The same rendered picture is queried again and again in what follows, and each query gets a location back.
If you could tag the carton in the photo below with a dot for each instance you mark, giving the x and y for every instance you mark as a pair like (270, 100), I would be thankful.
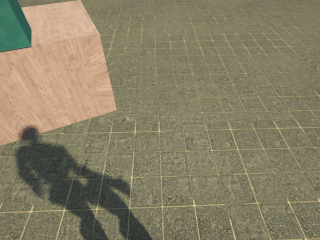
(15, 31)

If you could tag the pedestal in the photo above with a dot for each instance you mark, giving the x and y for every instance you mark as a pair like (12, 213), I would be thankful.
(61, 79)

